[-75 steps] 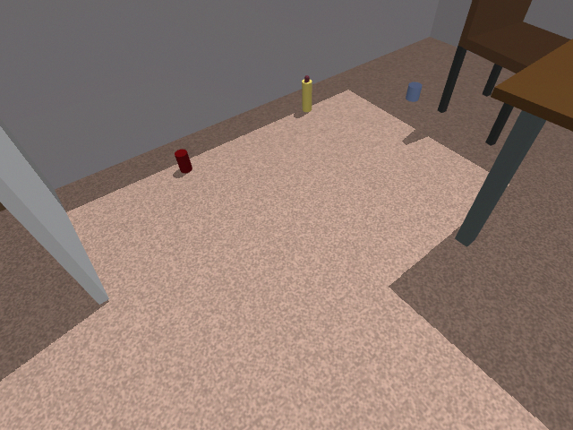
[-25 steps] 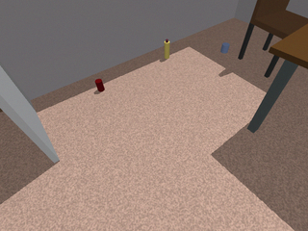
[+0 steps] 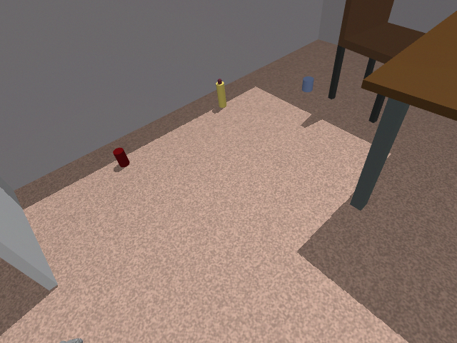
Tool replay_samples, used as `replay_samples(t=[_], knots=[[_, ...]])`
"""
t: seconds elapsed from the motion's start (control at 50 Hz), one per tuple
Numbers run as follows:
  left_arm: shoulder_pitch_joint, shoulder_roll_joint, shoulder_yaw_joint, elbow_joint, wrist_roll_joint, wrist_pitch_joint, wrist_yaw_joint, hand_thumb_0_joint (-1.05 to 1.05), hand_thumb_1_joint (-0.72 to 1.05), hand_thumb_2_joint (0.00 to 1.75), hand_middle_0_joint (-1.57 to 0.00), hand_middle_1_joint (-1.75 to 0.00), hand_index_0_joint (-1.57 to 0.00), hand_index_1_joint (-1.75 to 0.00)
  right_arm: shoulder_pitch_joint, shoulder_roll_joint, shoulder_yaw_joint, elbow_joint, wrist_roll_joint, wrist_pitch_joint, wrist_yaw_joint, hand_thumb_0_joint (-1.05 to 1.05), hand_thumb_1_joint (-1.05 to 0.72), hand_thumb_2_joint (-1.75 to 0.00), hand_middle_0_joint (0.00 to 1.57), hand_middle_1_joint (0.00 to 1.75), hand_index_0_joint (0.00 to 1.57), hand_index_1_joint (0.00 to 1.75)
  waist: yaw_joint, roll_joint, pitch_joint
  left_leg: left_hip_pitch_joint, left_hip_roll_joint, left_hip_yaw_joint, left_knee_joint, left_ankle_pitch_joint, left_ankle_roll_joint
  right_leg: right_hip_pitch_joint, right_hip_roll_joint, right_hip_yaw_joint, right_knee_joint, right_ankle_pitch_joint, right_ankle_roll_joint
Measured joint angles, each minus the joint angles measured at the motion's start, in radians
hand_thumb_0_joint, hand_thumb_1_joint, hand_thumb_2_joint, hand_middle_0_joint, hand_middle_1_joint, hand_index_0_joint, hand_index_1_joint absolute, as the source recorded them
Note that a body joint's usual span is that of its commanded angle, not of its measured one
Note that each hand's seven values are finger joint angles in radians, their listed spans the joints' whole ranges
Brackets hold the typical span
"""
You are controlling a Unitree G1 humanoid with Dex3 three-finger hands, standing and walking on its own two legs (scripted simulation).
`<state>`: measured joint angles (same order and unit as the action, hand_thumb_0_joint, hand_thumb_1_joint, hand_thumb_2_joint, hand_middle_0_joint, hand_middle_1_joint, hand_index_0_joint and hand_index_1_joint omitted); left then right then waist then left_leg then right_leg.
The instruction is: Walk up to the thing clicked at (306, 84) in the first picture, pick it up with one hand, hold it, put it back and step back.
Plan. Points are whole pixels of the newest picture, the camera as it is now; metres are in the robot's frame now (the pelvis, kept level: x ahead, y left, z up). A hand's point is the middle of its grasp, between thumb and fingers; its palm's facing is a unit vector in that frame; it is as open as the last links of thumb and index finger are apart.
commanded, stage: walk up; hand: left
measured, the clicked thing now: (221, 92) +1.96 +0.17 -0.63
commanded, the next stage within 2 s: none
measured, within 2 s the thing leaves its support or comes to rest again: neither
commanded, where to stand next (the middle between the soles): +1.62 -0.01 m, yaw -3 degrees
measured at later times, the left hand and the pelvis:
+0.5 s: hand (124, 287) +0.28 +0.30 -0.15, palm faces -0.05 -0.93 -0.35, open 7.4 cm; pelvis +0.25 +0.02 +0.01, yaw +0 degrees
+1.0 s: hand (167, 169) +0.61 +0.24 -0.10, palm faces -0.03 -0.91 -0.41, open 7.3 cm; pelvis +0.54 -0.04 +0.02, yaw -1 degrees
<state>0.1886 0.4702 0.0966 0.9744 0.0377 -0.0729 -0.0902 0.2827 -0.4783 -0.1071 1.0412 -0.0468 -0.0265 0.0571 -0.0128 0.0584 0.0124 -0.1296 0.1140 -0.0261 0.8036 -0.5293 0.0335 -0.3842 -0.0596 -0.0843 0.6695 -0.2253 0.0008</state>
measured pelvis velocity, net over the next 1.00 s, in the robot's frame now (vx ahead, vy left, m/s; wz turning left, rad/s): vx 0.54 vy -0.04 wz -0.02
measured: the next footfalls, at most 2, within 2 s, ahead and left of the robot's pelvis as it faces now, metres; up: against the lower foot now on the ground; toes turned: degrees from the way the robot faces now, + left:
left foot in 0.40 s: +0.36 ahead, +0.15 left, +0.00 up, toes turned +7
right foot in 0.78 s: +0.59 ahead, -0.16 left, +0.00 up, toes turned -9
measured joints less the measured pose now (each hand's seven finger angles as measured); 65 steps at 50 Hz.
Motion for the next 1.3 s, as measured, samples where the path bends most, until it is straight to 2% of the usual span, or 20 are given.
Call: replay_samples(t=[0.04,0.1,0.24,0.36,0.4,0.44,0.5,0.54,0.64,0.74,0.78,0.82,0.84,0.88,0.92,1.06,1.14,1.22,1.26,1.3], knots=[[0.014,-0.025,-0.011,-0.013,-0.007,-0.006,0.011,0.0,0.91,0.9,-0.21,-0.3,-0.2,-0.3,-0.022,0.0,0.005,0.006,0.011,0.01,0.0,0.02,-0.91,-0.9,0.2,0.3,0.2,0.3,0.016,0.015,0.002,-0.125,-0.048,-0.032,0.229,0.04,0.002,0.039,0.013,-0.016,-0.014,-0.034,-0.015],[0.048,-0.059,-0.033,-0.009,-0.016,-0.005,0.019,0.0,0.91,0.9,-0.21,-0.3,-0.2,-0.3,-0.057,0.006,0.015,-0.014,0.025,-0.003,0.016,0.02,-0.91,-0.9,0.2,0.3,0.2,0.3,0.028,0.029,0.006,-0.265,-0.065,-0.001,0.293,0.154,-0.005,0.139,0.032,-0.03,-0.128,-0.02,-0.025],[0.125,-0.061,-0.044,0.003,-0.021,-0.011,0.026,0.0,0.9,0.9,-0.21,-0.3,-0.21,-0.3,-0.096,0.049,0.021,-0.086,0.019,-0.005,0.066,0.01,-0.91,-0.9,0.2,0.3,0.2,0.3,0.05,-0.015,-0.002,-0.427,-0.011,0.037,0.057,0.317,-0.051,0.306,0.058,-0.029,-0.317,-0.017,-0.035],[0.141,-0.036,-0.043,-0.01,-0.015,-0.011,0.022,0.0,0.9,0.9,-0.21,-0.3,-0.21,-0.3,-0.112,0.048,0.017,-0.097,0.015,-0.003,0.071,0.01,-0.91,-0.9,0.2,0.3,0.2,0.3,0.062,-0.042,0.008,-0.367,0.024,0.06,-0.193,0.394,-0.043,0.405,0.059,-0.037,-0.317,-0.123,-0.005],[0.149,-0.026,-0.045,-0.015,-0.016,-0.006,0.023,0.0,0.9,0.9,-0.21,-0.3,-0.21,-0.3,-0.111,0.044,0.015,-0.104,0.011,-0.015,0.065,0.01,-0.91,-0.9,0.2,0.3,0.2,0.3,0.063,-0.058,0.002,-0.303,0.003,0.084,-0.253,0.379,-0.031,0.407,0.036,-0.032,-0.241,-0.203,0.004],[0.139,-0.021,-0.047,-0.012,-0.024,0.01,0.035,0.0,0.9,0.9,-0.21,-0.3,-0.21,-0.3,-0.126,0.054,0.009,-0.119,-0.001,-0.039,0.046,0.01,-0.91,-0.9,0.2,0.3,0.2,0.3,0.05,-0.095,0.022,-0.294,-0.028,0.112,-0.194,0.368,-0.031,0.316,-0.003,0.016,0.025,-0.268,-0.019],[0.113,-0.017,-0.065,-0.005,-0.033,0.019,0.046,0.0,0.91,0.9,-0.21,-0.3,-0.2,-0.3,-0.113,0.081,0.018,-0.148,0.023,-0.06,0.027,0.01,-0.91,-0.9,0.2,0.3,0.2,0.3,0.022,-0.114,0.034,-0.238,-0.039,0.132,-0.19,0.304,-0.025,0.123,0.04,0.109,0.388,-0.22,-0.047],[0.098,-0.013,-0.068,-0.011,-0.04,0.009,0.041,0.01,0.91,0.9,-0.21,-0.3,-0.2,-0.3,-0.087,0.092,0.031,-0.157,0.031,-0.064,0.019,0.01,-0.91,-0.9,0.2,0.3,0.2,0.3,0.012,-0.129,0.033,-0.17,-0.047,0.151,-0.242,0.292,-0.026,0.022,0.028,0.114,0.434,-0.165,-0.044],[0.048,-0.014,-0.061,-0.042,-0.034,0.008,0.01,0.0,0.91,0.9,-0.21,-0.3,-0.2,-0.3,-0.018,0.082,0.044,-0.15,0.033,-0.065,0.015,0.01,-0.91,-0.9,0.2,0.3,0.2,0.3,-0.008,-0.12,0.037,-0.025,-0.057,0.178,-0.342,0.251,-0.035,-0.128,-0.04,0.075,0.213,-0.085,-0.01],[0.007,-0.015,-0.048,-0.049,-0.025,0.006,-0.011,0.0,0.91,0.9,-0.21,-0.3,-0.2,-0.3,0.035,0.053,0.039,-0.128,0.033,-0.056,0.02,0.01,-0.9,-0.9,0.2,0.3,0.21,0.3,-0.03,-0.083,0.036,0.085,-0.043,0.181,-0.338,0.148,-0.062,-0.132,-0.06,0.045,-0.025,0.077,-0.015],[0.003,-0.009,-0.041,-0.052,-0.024,0.001,-0.012,0.0,0.91,0.9,-0.21,-0.3,-0.2,-0.3,0.058,0.043,0.037,-0.116,0.034,-0.047,0.017,0.01,-0.9,-0.9,0.2,0.3,0.21,0.3,-0.033,-0.067,0.021,0.106,-0.024,0.173,-0.276,0.071,-0.071,-0.089,-0.048,0.021,-0.06,0.093,-0.026],[-0.011,-0.02,-0.027,-0.058,-0.021,-0.015,0.003,0.0,0.91,0.9,-0.21,-0.3,-0.2,-0.3,0.056,0.034,0.034,-0.095,0.034,-0.033,0.007,0.01,-0.9,-0.9,0.2,0.3,0.2,0.3,-0.021,-0.024,0.029,0.05,0.014,0.118,-0.063,0.021,-0.035,-0.08,-0.017,-0.008,0.016,0.048,-0.026],[-0.012,-0.027,-0.027,-0.068,-0.025,-0.023,0.011,0.0,0.91,0.9,-0.21,-0.3,-0.2,-0.3,0.044,0.035,0.036,-0.086,0.035,-0.024,0.003,0.01,-0.91,-0.9,0.2,0.3,0.2,0.3,-0.011,-0.017,0.035,-0.006,-0.003,0.076,0.08,0.021,-0.023,-0.073,-0.012,-0.013,0.046,0.009,-0.027],[-0.004,-0.048,-0.039,-0.079,-0.034,-0.029,0.021,0.0,0.91,0.9,-0.21,-0.3,-0.2,-0.3,0.017,0.034,0.042,-0.074,0.041,-0.015,-0.003,0.02,-0.91,-0.9,0.2,0.3,0.2,0.3,0.004,0.001,0.044,-0.122,-0.044,0.028,0.297,0.068,-0.008,-0.026,-0.006,-0.023,0.03,-0.024,-0.03],[0.017,-0.068,-0.05,-0.081,-0.037,-0.03,0.029,0.0,0.91,0.9,-0.21,-0.3,-0.2,-0.3,-0.011,0.032,0.047,-0.075,0.046,-0.017,-0.001,0.02,-0.91,-0.9,0.2,0.3,0.2,0.3,0.015,0.019,0.046,-0.22,-0.053,0.021,0.355,0.142,-0.002,0.042,0.005,-0.035,-0.038,-0.023,-0.031],[0.112,-0.068,-0.057,-0.064,-0.03,-0.031,0.039,0.0,0.9,0.9,-0.21,-0.3,-0.21,-0.3,-0.082,0.049,0.045,-0.126,0.03,-0.021,0.031,0.01,-0.91,-0.9,0.2,0.3,0.2,0.3,0.045,0.007,0.042,-0.414,-0.016,0.035,0.07,0.281,-0.039,0.235,0.032,-0.053,-0.233,-0.034,-0.029],[0.144,-0.048,-0.05,-0.055,-0.023,-0.026,0.035,0.0,0.9,0.9,-0.21,-0.3,-0.21,-0.3,-0.111,0.051,0.038,-0.136,0.026,-0.017,0.05,0.01,-0.91,-0.9,0.2,0.3,0.2,0.3,0.063,-0.014,0.049,-0.407,-0.003,0.055,-0.138,0.395,-0.032,0.32,0.034,-0.063,-0.257,-0.09,-0.004],[0.175,-0.026,-0.046,-0.045,-0.022,-0.014,0.037,0.0,0.9,0.9,-0.21,-0.3,-0.21,-0.3,-0.119,0.046,0.028,-0.144,0.024,-0.022,0.055,0.01,-0.91,-0.9,0.2,0.3,0.2,0.3,0.074,-0.039,0.035,-0.319,-0.028,0.093,-0.243,0.4,-0.003,0.374,0.012,-0.065,-0.184,-0.209,0.021],[0.167,-0.02,-0.047,-0.035,-0.027,0.002,0.049,0.0,0.9,0.9,-0.21,-0.3,-0.21,-0.3,-0.13,0.052,0.02,-0.155,0.011,-0.04,0.043,0.01,-0.91,-0.9,0.2,0.3,0.2,0.3,0.067,-0.075,0.048,-0.312,-0.06,0.115,-0.179,0.385,0.008,0.311,-0.028,-0.026,0.036,-0.256,-0.006],[0.147,-0.026,-0.057,-0.024,-0.034,0.016,0.059,0.0,0.9,0.9,-0.21,-0.3,-0.2,-0.3,-0.13,0.06,0.021,-0.173,0.027,-0.051,0.03,0.01,-0.91,-0.9,0.2,0.3,0.2,0.3,0.051,-0.082,0.057,-0.297,-0.069,0.121,-0.138,0.325,0.015,0.193,0.002,0.052,0.304,-0.248,-0.035]])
